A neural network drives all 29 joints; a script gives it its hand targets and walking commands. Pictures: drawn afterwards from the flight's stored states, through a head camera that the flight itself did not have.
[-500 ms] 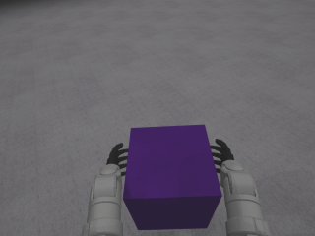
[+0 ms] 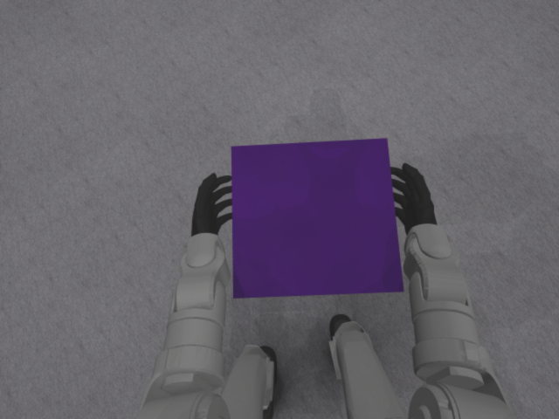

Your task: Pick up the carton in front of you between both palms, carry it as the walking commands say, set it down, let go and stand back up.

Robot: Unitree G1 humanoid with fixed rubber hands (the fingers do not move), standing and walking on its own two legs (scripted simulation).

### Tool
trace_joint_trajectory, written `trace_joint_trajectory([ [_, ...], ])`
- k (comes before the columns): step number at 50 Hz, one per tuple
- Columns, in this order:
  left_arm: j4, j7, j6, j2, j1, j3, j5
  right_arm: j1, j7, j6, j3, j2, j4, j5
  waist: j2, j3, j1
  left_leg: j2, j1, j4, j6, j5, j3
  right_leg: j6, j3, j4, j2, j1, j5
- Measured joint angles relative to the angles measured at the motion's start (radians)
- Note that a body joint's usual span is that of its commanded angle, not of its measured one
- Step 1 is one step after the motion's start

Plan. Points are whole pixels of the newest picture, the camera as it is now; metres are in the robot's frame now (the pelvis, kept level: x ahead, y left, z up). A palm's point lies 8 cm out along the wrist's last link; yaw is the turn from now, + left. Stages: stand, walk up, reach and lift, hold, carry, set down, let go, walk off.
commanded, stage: set down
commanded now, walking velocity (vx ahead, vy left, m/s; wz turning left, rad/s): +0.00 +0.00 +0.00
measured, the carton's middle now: (308, 228) +0.39 -0.05 -0.16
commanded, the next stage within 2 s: none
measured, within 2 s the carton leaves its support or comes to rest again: rests again in 2.00 s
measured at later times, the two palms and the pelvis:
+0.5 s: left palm (234, 216) +0.44 +0.08 -0.22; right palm (396, 221) +0.39 -0.22 -0.22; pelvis -0.03 -0.01 -0.13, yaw +2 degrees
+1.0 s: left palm (254, 217) +0.48 +0.06 -0.37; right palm (384, 230) +0.41 -0.23 -0.37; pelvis -0.06 +0.00 -0.24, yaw +3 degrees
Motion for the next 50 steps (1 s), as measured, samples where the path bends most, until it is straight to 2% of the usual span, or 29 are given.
trace_joint_trajectory([
  [4, 0.015, -0.004, 0.021, 0.015, -0.053, 0.015, -0.014, -0.047, -0.005, 0.022, -0.022, 0.003, 0.007, 0.006, -0.001, -0.068, 0.002, -0.005, -0.140, 0.102, -0.009, -0.030, -0.003, -0.001, -0.001, 0.099, 0.009, -0.140, -0.026],
  [11, 0.088, -0.031, 0.078, 0.044, -0.172, 0.077, 0.020, -0.144, -0.021, 0.082, -0.073, 0.011, 0.045, -0.036, 0.007, -0.135, 0.000, -0.014, -0.321, 0.259, -0.024, -0.077, -0.007, -0.005, -0.004, 0.255, 0.023, -0.324, -0.067],
  [19, 0.177, -0.041, 0.089, 0.094, -0.291, 0.093, 0.032, -0.224, -0.058, 0.102, -0.083, -0.003, 0.079, -0.039, 0.014, -0.163, -0.002, -0.027, -0.516, 0.427, -0.038, -0.123, -0.002, -0.002, 0.003, 0.423, 0.040, -0.526, -0.103],
  [31, 0.260, -0.025, 0.084, 0.174, -0.445, 0.041, -0.017, -0.327, -0.100, 0.099, -0.080, -0.040, 0.101, 0.016, 0.016, -0.123, -0.022, -0.054, -0.759, 0.657, -0.051, -0.176, 0.003, 0.016, 0.011, 0.641, 0.060, -0.770, -0.141],
  [50, 0.408, 0.026, 0.078, 0.269, -0.713, -0.063, -0.058, -0.527, -0.098, 0.081, -0.150, -0.117, 0.182, 0.051, 0.021, 0.036, -0.068, -0.103, -1.028, 0.915, -0.061, -0.198, 0.003, 0.054, 0.009, 0.870, 0.065, -1.017, -0.158],
])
